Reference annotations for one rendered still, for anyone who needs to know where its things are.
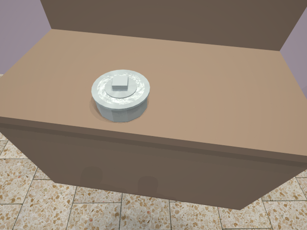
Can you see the table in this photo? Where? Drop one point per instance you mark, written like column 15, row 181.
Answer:
column 225, row 123

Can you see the lid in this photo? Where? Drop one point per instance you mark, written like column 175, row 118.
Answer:
column 118, row 100

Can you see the knob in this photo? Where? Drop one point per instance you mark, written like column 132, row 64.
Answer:
column 120, row 83

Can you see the pot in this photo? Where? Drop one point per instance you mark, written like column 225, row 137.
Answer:
column 124, row 115

